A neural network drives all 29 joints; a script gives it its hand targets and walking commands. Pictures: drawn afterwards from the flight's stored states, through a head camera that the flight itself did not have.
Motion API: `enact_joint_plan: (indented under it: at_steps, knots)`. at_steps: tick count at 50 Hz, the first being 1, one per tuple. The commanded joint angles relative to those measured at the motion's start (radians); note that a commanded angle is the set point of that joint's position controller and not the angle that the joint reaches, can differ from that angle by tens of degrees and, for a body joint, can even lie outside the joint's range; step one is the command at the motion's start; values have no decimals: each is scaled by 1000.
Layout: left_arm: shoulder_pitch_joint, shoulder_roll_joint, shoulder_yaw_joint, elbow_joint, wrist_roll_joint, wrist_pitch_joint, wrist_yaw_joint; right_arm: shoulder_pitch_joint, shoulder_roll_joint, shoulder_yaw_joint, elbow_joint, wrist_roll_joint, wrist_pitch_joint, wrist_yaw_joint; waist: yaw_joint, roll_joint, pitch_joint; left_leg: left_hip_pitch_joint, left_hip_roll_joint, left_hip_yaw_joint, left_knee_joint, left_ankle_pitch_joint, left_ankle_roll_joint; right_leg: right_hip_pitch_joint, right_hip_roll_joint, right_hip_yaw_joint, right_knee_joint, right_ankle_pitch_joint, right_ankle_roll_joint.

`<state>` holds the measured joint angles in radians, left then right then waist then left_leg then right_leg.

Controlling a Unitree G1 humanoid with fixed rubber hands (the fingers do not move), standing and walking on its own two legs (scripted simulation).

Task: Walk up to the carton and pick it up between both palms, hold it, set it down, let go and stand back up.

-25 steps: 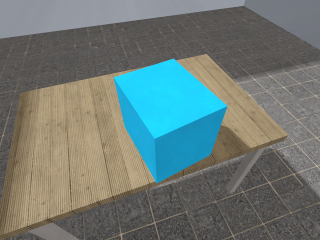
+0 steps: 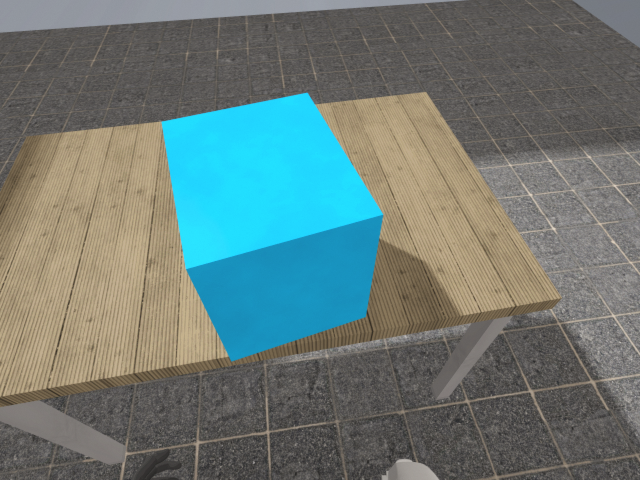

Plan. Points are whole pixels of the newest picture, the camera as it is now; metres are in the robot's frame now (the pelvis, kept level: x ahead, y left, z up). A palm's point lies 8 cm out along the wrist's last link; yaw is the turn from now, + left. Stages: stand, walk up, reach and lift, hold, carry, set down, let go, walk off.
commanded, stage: walk up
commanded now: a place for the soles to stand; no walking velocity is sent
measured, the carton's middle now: (269, 225) +0.47 +0.10 +0.02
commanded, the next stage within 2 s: none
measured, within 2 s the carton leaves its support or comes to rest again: neither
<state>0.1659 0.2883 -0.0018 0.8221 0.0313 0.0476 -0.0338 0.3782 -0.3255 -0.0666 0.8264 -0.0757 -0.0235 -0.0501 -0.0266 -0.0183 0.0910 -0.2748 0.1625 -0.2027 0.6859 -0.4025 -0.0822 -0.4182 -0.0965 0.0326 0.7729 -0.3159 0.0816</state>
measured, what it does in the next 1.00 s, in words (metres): steps on the spot, turning left: left foot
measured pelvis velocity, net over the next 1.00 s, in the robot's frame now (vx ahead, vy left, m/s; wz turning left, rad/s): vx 0.00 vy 0.01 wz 0.40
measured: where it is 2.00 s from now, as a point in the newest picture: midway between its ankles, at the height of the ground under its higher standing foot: outside the picture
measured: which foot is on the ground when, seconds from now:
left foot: up 0.00-0.64, down 0.66-1.00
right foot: down 0.00-0.68, up 0.70-1.00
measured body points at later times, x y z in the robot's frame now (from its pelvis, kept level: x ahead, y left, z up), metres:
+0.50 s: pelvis +0.02 -0.06 +0.04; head +0.04 -0.09 +0.48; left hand +0.02 +0.19 -0.08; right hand +0.12 -0.31 -0.12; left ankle +0.00 +0.10 -0.64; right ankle +0.06 -0.17 -0.70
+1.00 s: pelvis +0.00 +0.01 +0.03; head +0.00 +0.04 +0.48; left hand -0.05 +0.26 -0.12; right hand +0.15 -0.20 -0.08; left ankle +0.01 +0.10 -0.70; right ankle +0.06 -0.15 -0.66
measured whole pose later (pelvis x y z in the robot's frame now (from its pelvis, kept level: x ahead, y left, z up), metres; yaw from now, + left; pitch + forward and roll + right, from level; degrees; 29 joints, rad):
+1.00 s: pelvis +0.00 +0.01 +0.03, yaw +23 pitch -2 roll -1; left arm 0.30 0.27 -0.01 0.87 0.04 0.05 0.02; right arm 0.30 -0.18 -0.02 0.84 -0.01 0.00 -0.04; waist -0.01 -0.06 0.06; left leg -0.28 -0.04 -0.01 0.50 -0.19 0.06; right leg -0.34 -0.06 0.00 0.84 -0.45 0.03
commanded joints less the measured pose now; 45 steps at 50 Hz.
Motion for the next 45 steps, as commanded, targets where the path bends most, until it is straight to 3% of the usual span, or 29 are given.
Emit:
enact_joint_plan:
  at_steps: [1, 2, 4, 5, 6, 8, 11, 16, 19, 22, 26, 28, 30, 31, 32, 33, 34, 35, 36, 37, 38, 39, 41, 43, 45]
  knots:
    - [49, 354, 105, -64, -47, -6, 46, 154, 48, 24, -144, 26, 34, -14, -8, -459, -54, -366, -181, 81, 609, -283, 87, 79, -363, 638, -658, -239, -165]
    - [-4, 279, 83, -74, -57, -6, 42, 68, 3, 16, -135, 29, 29, -23, 4, -428, 62, -352, -170, 51, 613, -189, 90, 1, -299, 550, -712, -294, -146]
    - [8, 140, 46, -68, -32, -21, 40, 66, -52, -1, -67, 44, 25, -14, -10, -339, 93, -318, -146, 42, 527, -87, 75, 37, -195, 266, -539, -36, -100]
    - [20, 88, 29, -59, -18, -29, 40, 70, -64, -6, -45, 48, 29, -6, -19, -266, 63, -273, -146, 27, 458, -50, 77, 65, -160, 166, -486, 75, -99]
    - [20, 60, 21, -55, -8, -37, 37, 87, -67, -7, -33, 50, 32, -1, -30, -228, 18, -246, -168, 32, 453, -28, 75, 112, -147, 111, -452, 172, -119]
    - [107, 36, 18, -45, 4, -62, 41, 67, -80, -10, -18, 30, 40, 11, -8, -111, -47, -285, -202, 32, 509, 37, 75, 249, -179, 114, -425, 254, -132]
    - [221, 75, 32, -31, -3, -83, 68, -36, -54, -6, -46, 4, 69, 26, 30, -39, -84, -371, -199, 46, 540, 83, 57, 379, -263, 131, -431, 333, -140]
    - [177, 119, 49, -80, 11, -83, 97, -89, -22, 8, -35, 28, 90, 59, 49, -98, -30, -358, -155, 96, 445, 109, 22, 339, -273, 45, -481, 165, -180]
    - [212, 98, 45, -68, 10, -85, 94, -104, -19, 11, -20, 31, 87, 65, 72, -135, 10, -340, -143, 117, 345, 93, 20, 331, -263, -8, -484, 135, -194]
    - [225, 95, 47, -58, 9, -81, 89, -101, -13, 16, -8, 28, 77, 65, 82, -164, 25, -314, -124, 151, 248, 59, 23, 326, -273, -47, -485, 64, -231]
    - [173, 119, 52, -59, 12, -64, 74, -107, 9, 24, -12, 37, 50, 66, 74, -193, 35, -180, -122, 222, 88, 23, 41, 220, -252, -135, -453, -56, -251]
    - [153, 135, 55, -54, 14, -55, 66, -106, 16, 20, -18, 40, 36, 68, 60, -177, 27, -100, -128, 244, 25, 72, 56, 170, -254, -160, -404, -50, -252]
    - [105, 146, 45, -55, 16, -43, 56, -53, 14, 14, -10, 39, 20, 65, 5, -112, -15, 44, -140, 264, -119, 221, 81, 113, -245, -201, -292, 50, -223]
    - [108, 127, 34, -53, 17, -36, 47, -17, -7, 9, 1, 41, 12, 59, -18, -45, -49, 106, -152, 242, -177, 282, 88, 92, -217, -218, -206, 105, -197]
    - [146, 78, 16, -46, 16, -30, 36, 30, -37, -1, 10, 43, 7, 50, -35, 83, -107, 165, -123, 158, -221, 319, 97, 74, -168, -242, -85, 27, -161]
    - [171, -1, -5, -65, 9, -23, 23, 40, -90, -18, -11, 43, 6, 38, -33, 296, -113, 185, 47, -125, -301, 406, 145, -31, -59, -272, 110, -277, -104]
    - [197, -26, -12, -74, 11, -8, 29, 9, -76, -11, -30, 70, 5, 28, 7, 215, -66, 89, 119, -249, -327, 418, 190, -45, -37, -137, 188, -381, -76]
    - [193, 13, 2, -65, 0, 13, 45, 11, -144, -36, -8, 102, 14, 17, -28, 260, -70, -12, 157, -250, -376, 208, 269, 17, -31, -100, 212, -427, -74]
    - [157, 49, 8, -67, 4, 20, 49, -32, -115, -30, -10, 104, 18, 11, -23, 253, -23, -9, 119, -241, -415, 123, 262, -26, -32, -74, 211, -383, -72]
    - [142, 63, 9, -65, 7, 14, 49, -59, -67, -11, -16, 101, 22, 10, -20, 240, -9, 28, 79, -171, -408, 173, 244, -66, -36, -63, 201, -328, -73]
    - [174, 59, 2, -31, 3, 8, 47, -66, -28, 4, -29, 85, 25, 8, -4, 226, -39, 86, 48, -106, -379, 285, 202, -77, -37, -56, 183, -278, -67]
    - [191, 53, -1, -4, 2, 5, 47, -64, -17, 11, -41, 76, 24, 4, 9, 211, -57, 115, 35, -78, -352, 408, 173, -71, -28, -49, 163, -235, -63]
    - [204, 50, -1, 3, 16, -4, 51, -43, -7, 15, -33, 67, 14, 10, 13, 173, -107, 138, 23, -76, -331, 500, 174, -20, -4, -40, 157, -186, -59]
    - [200, 48, 1, 9, 18, -6, 55, -36, 3, 16, -27, 64, 8, 14, 12, 140, -132, 141, 23, -68, -343, 459, 176, 12, 14, -27, 136, -159, -52]
    - [202, 35, -1, 22, 7, -3, 53, -57, -5, 15, -37, 61, 7, 8, 20, 131, -124, 110, 26, -55, -371, 333, 185, 28, 24, -15, 105, -134, -45]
